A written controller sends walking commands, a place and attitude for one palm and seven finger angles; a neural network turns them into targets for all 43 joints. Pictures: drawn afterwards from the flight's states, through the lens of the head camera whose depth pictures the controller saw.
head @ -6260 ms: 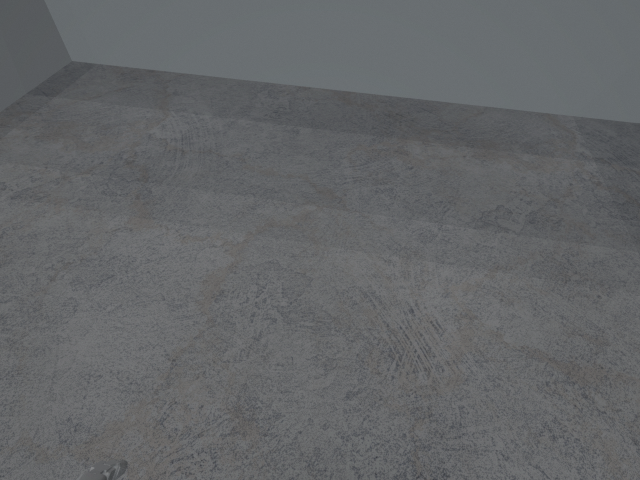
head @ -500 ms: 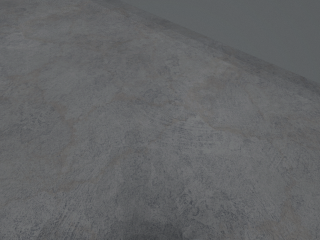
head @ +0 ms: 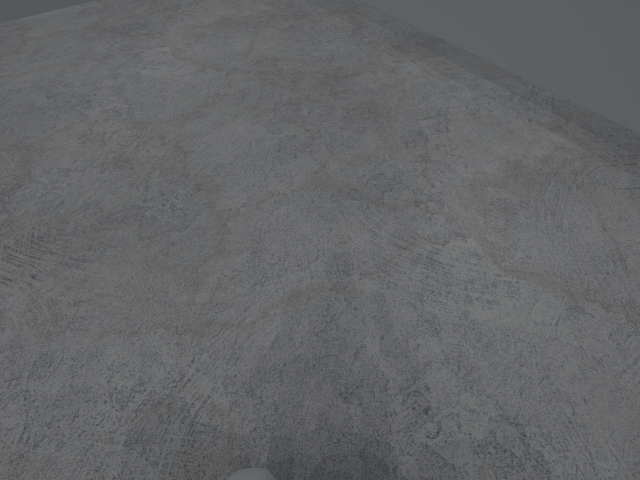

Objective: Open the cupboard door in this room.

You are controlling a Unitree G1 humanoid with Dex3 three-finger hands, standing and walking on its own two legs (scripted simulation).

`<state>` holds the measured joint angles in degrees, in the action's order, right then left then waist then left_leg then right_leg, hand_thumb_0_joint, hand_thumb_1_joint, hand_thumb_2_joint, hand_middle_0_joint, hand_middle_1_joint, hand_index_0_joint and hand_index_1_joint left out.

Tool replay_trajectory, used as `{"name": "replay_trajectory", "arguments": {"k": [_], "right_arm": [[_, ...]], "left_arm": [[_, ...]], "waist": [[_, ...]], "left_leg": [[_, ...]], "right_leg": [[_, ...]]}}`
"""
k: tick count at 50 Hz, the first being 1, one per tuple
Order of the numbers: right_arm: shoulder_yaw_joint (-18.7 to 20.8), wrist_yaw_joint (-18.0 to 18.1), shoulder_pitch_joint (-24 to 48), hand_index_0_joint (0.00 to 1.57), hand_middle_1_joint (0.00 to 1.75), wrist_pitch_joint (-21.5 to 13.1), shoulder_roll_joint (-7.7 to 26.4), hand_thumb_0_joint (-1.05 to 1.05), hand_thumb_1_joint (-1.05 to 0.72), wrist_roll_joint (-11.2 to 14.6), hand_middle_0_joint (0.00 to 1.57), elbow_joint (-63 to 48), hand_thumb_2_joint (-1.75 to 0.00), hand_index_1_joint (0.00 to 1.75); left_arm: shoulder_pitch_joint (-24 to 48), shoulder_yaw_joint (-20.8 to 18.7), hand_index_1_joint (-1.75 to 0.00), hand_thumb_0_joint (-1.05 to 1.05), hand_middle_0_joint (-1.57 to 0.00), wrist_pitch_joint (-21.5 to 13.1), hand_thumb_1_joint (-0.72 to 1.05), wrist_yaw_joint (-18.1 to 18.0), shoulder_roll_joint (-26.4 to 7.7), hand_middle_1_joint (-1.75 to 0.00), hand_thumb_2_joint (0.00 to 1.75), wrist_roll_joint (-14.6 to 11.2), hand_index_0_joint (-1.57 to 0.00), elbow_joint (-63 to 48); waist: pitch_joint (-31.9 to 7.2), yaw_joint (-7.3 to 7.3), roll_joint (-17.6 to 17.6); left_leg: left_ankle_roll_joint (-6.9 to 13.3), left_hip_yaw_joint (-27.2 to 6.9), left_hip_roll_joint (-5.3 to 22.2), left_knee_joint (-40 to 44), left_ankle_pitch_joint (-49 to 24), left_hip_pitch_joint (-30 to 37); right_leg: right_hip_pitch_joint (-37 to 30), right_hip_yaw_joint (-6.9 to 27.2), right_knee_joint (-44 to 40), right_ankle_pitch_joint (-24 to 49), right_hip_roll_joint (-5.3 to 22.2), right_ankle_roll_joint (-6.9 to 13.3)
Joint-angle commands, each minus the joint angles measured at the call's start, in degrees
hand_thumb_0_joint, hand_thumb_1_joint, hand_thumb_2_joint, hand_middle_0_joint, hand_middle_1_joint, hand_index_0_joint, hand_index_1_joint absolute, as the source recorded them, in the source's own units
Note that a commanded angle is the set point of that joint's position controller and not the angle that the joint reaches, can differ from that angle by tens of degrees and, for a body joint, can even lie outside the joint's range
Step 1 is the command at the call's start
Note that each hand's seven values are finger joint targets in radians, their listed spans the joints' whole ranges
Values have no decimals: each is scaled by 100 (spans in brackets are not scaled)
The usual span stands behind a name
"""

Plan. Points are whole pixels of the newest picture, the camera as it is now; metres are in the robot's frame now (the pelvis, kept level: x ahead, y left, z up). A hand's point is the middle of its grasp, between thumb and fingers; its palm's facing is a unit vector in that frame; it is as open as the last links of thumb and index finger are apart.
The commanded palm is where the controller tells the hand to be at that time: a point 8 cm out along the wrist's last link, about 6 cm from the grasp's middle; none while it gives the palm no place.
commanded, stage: turn or walk to find it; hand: left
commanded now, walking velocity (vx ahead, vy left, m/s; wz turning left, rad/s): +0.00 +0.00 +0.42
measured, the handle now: out of the picture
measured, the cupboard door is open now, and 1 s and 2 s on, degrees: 0 0 0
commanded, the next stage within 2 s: none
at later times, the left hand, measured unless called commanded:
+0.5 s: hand out of the picture +0.04 +0.24 -0.15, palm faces +0.20 -0.94 -0.27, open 7.4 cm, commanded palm none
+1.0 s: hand out of the picture -0.11 +0.23 -0.19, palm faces +0.45 -0.86 -0.24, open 7.3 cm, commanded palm none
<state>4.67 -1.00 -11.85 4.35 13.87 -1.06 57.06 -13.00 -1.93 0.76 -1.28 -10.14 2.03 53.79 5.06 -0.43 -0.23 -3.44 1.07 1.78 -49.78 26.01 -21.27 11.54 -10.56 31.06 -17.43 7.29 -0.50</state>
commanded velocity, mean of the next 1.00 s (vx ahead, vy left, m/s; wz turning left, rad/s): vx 0.00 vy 0.00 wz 0.42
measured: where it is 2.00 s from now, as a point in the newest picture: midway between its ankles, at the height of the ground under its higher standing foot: outside the picture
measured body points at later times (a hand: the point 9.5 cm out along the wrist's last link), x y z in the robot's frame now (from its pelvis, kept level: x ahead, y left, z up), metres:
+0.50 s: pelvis -0.02 +0.02 +0.00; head +0.01 +0.01 +0.45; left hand +0.03 +0.29 -0.13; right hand +0.09 -0.21 -0.15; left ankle -0.01 +0.14 -0.74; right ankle -0.01 -0.11 -0.72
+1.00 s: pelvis -0.06 +0.03 -0.01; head -0.03 +0.06 +0.43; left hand -0.13 +0.28 -0.17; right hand +0.12 -0.18 -0.15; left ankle -0.11 +0.13 -0.74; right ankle -0.01 -0.10 -0.73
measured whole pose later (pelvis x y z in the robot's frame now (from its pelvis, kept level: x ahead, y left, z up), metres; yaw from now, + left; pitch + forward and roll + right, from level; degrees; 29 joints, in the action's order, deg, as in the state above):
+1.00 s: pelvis -0.06 +0.03 -0.01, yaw +25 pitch -1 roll +1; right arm 3.6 -1.0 -9.2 2.0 12.6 -1.1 55.6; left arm -13.9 -3.4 2.5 -1.3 -13.6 1.4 55.4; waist 5.4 0.8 -3.2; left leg -0.3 3.9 0.3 -34.2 17.7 -14.5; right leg 17.5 -10.5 42.5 -24.0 9.9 -2.7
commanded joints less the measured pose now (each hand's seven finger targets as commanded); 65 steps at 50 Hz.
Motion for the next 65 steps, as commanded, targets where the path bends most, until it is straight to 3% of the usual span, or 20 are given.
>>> {"name": "replay_trajectory", "arguments": {"k": [1,3,4,5,7,12,18,24,25,27,29,33,42,46,47,48,49,51,55,65], "right_arm": [[-40,41,166,20,30,-257,261,0,-90,62,20,-514,-90,30],[29,35,-233,20,30,-342,615,0,-90,36,20,-436,-90,30],[160,51,-390,20,30,-379,1202,0,-90,-14,20,-473,-90,30],[216,88,-624,20,30,-341,1435,0,-90,-5,20,-391,-90,30],[137,187,-294,20,30,-346,1156,0,-90,-16,20,-412,-90,30],[27,203,145,20,30,-404,884,0,-90,2,20,-585,-90,30],[106,183,-136,20,30,-354,941,0,-90,-34,20,-570,-90,30],[148,141,78,20,30,-294,883,0,-90,-22,20,-654,-90,30],[135,124,124,20,30,-295,803,0,-90,12,20,-681,-90,30],[55,62,133,20,30,-298,251,0,-90,59,20,-900,-90,30],[171,67,208,20,30,-137,536,0,-90,-31,20,-735,-90,30],[141,-19,-255,20,30,-91,376,0,-90,-32,20,-418,-90,30],[-25,20,442,20,30,-191,210,0,-90,57,20,-549,-90,30],[-41,51,-48,20,30,-289,320,0,-90,55,20,-423,-90,30],[8,37,-232,20,30,-348,551,0,-90,45,20,-393,-90,30],[134,57,-409,20,30,-395,1147,0,-90,-11,20,-425,-90,30],[185,81,-701,20,30,-340,1386,0,-90,0,20,-346,-90,30],[112,205,-446,20,30,-353,1109,0,-90,-21,20,-326,-90,30],[-5,215,24,20,30,-422,847,0,-90,4,20,-497,-90,30],[108,170,-105,20,30,-325,919,0,-90,-51,20,-565,-90,30]], "left_arm": [[-277,-396,-30,0,-20,-50,90,-55,-1426,-30,90,-33,-20,-187],[-235,-368,-30,0,-20,18,90,-30,-1239,-30,90,-129,-20,-228],[-321,-309,-30,0,-20,58,90,9,-867,-30,90,-155,-20,-419],[61,-213,-30,0,-20,116,90,-22,-770,-30,90,-96,-20,-530],[464,-266,-30,0,-20,161,90,-7,-868,-30,90,-109,-20,-490],[35,-271,-30,0,-20,135,90,72,-819,-30,90,-102,-20,-210],[322,-227,-30,0,-20,103,90,29,-709,-30,90,-129,-20,-446],[-179,-220,-30,0,-20,8,90,-20,-722,-30,90,-174,-20,-393],[-399,-244,-30,0,-20,-38,90,-39,-816,-30,90,-160,-20,-356],[-428,-397,-30,0,-20,-111,90,-92,-1619,-30,90,-28,-20,-429],[41,-389,-30,0,-20,-92,90,-110,-1392,-30,90,-93,-20,-559],[464,-246,-30,0,-20,-143,90,-84,-964,-30,90,-81,-20,-647],[-376,-374,-30,0,-20,-96,90,-61,-1349,-30,90,-15,-20,-195],[-198,-392,-30,0,-20,-31,90,-46,-1387,-30,90,-73,-20,-159],[-195,-371,-30,0,-20,4,90,-33,-1232,-30,90,-121,-20,-185],[-279,-315,-30,0,-20,44,90,2,-862,-30,90,-156,-20,-369],[75,-215,-30,0,-20,74,90,-9,-741,-30,90,-99,-20,-546],[490,-264,-30,0,-20,161,90,-35,-829,-30,90,-118,-20,-452],[147,-273,-30,0,-20,124,90,58,-834,-30,90,-112,-20,-187],[352,-216,-30,0,-20,98,90,7,-664,-30,90,-154,-20,-471]], "waist": [[-689,162,-1178],[-927,-107,-232],[-965,-155,1399],[-934,-368,1642],[-522,-280,1402],[-531,-16,822],[-702,-188,787],[-821,86,819],[-907,217,532],[-646,290,-1575],[-257,158,-1110],[-134,-133,-898],[-548,347,-1185],[-843,43,-1047],[-979,-75,-356],[-1030,-151,1391],[-913,-331,1565],[-601,-298,1605],[-506,-25,811],[-562,-130,925]], "left_leg": [[55,460,-157,1486,-507,357],[248,34,239,2726,-1997,1681],[879,-1793,1663,2887,-3664,2325],[1379,-2176,2182,3167,-3689,1844],[1355,-1923,1743,3251,-2775,1185],[1209,-1283,1130,3268,-2832,1192],[1396,-1800,1207,3083,-3151,1524],[1137,-1947,836,2651,-3109,695],[909,-1803,608,2362,-2659,349],[194,-410,-628,376,276,-1275],[224,-715,-300,-1414,319,-1075],[39,-382,-94,-2040,-620,-1014],[-10,226,-47,360,147,-334],[113,443,-110,2184,-1041,831],[227,81,203,2853,-1843,1619],[801,-1689,1607,2995,-3650,2352],[1365,-2023,2200,3016,-4573,2012],[1307,-1808,1737,3104,-3898,1431],[1137,-1135,1152,3144,-3786,1355],[1337,-1881,1141,3083,-3075,1147]], "right_leg": [[-559,731,-306,3079,1185,606],[353,264,715,1901,853,82],[1774,-1,1826,-676,121,-348],[1832,417,2747,-2023,-53,-354],[1992,929,3342,-1390,16,-312],[1702,885,2985,-611,-127,-383],[1551,921,2003,-900,-322,-400],[72,793,-27,-25,-568,-286],[-501,857,-824,502,-433,-254],[-1035,2970,-1668,807,1791,670],[198,2691,-1818,383,1734,984],[218,1245,-1490,1039,985,631],[-749,942,-792,2966,1308,869],[-411,533,-62,2746,1144,430],[190,307,641,2050,922,145],[1636,-6,1741,-418,197,-297],[1877,351,2574,-1995,-39,-341],[1993,940,3297,-1451,-20,-313],[1820,908,3328,-542,-78,-405],[1169,897,1580,-840,-388,-366]]}}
